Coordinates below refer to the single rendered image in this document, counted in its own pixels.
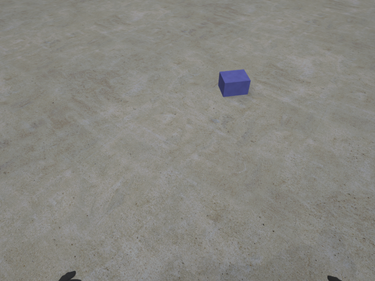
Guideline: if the carton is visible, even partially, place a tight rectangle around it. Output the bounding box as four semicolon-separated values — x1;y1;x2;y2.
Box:
218;69;251;97

